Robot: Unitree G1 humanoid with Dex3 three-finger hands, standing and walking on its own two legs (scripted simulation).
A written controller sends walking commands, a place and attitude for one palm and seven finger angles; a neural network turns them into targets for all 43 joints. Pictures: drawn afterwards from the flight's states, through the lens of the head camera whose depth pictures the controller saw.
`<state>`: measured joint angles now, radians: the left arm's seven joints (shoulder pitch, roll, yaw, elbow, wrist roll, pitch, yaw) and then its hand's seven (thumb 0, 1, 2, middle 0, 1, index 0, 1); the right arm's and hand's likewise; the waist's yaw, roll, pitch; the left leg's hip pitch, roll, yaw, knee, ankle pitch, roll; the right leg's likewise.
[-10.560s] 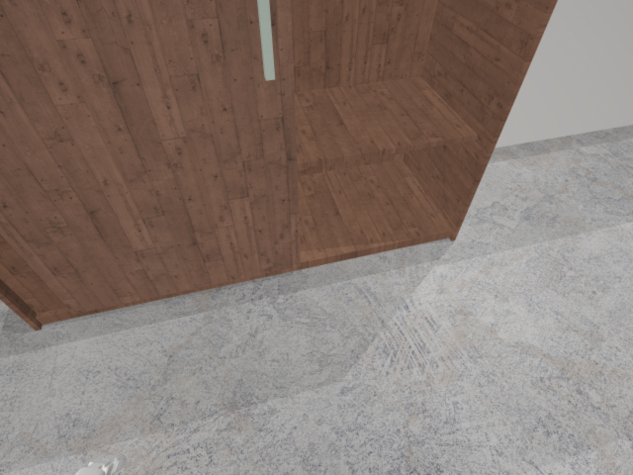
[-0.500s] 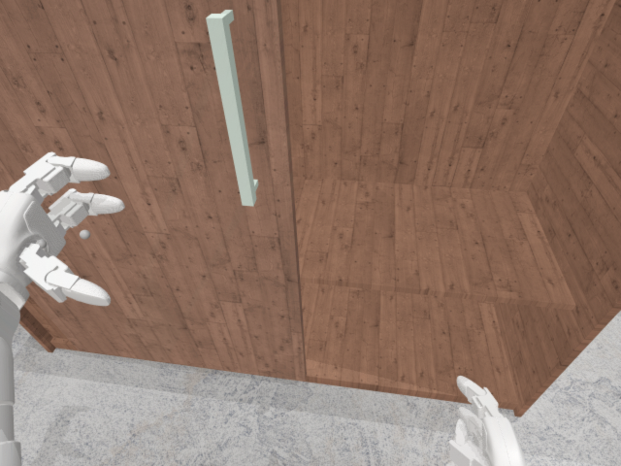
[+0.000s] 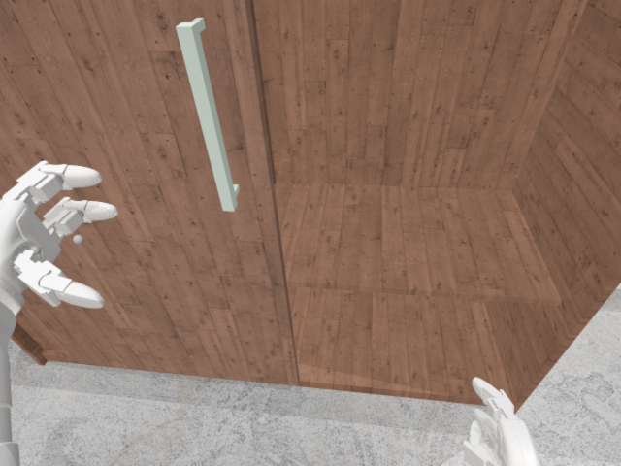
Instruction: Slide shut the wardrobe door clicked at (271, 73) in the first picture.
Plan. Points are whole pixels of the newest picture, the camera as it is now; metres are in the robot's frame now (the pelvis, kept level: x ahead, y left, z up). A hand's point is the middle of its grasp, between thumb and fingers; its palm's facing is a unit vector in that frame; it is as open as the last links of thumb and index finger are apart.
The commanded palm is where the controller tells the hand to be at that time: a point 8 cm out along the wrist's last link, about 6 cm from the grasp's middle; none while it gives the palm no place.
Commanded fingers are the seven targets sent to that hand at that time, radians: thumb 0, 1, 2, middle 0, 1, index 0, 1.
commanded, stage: move the hooked fingers beside the handle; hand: left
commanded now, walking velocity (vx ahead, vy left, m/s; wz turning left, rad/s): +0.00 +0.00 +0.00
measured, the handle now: (216, 126) +0.54 +0.21 +0.21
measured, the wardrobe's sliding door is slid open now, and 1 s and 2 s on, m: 0.67 0.67 0.67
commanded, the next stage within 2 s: none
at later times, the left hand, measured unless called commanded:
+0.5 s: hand (108, 208) +0.33 +0.28 +0.21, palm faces +0.02 -1.00 -0.07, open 14.0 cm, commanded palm +0.30 +0.32 +0.21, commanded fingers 0.00 -0.50 0.30 -0.30 -1.20 -0.30 -1.20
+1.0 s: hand (139, 183) +0.39 +0.27 +0.20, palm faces +0.02 -1.00 -0.04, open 14.0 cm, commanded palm +0.37 +0.31 +0.20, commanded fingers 0.00 -0.50 0.30 -0.30 -1.20 -0.30 -1.20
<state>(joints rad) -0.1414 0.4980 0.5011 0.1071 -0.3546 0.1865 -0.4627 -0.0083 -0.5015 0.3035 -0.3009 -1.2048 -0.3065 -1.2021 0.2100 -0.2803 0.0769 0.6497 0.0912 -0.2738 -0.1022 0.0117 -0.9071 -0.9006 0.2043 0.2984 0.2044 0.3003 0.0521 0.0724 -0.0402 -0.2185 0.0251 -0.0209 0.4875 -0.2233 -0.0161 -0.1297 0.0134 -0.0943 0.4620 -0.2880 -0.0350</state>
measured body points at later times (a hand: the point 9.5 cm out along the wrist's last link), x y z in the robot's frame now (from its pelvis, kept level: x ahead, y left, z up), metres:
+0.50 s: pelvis +0.00 +0.01 +0.00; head -0.02 -0.01 +0.45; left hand +0.32 +0.33 +0.22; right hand +0.18 -0.22 -0.07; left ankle +0.03 +0.13 -0.74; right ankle -0.02 -0.09 -0.74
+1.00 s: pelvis +0.01 +0.02 +0.00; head +0.01 +0.01 +0.45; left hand +0.38 +0.32 +0.21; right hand +0.16 -0.22 -0.09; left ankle +0.03 +0.13 -0.74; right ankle -0.02 -0.09 -0.74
